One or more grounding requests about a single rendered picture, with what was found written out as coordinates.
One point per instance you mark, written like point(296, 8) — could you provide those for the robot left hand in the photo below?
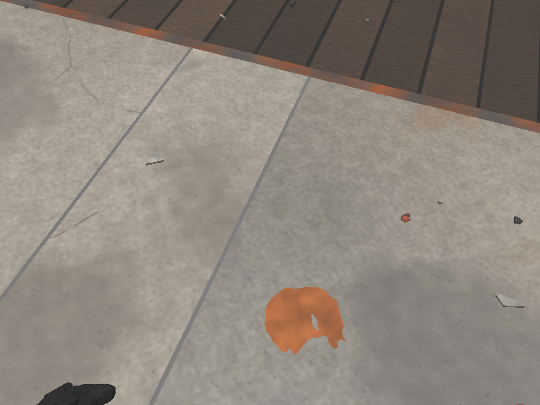
point(86, 394)

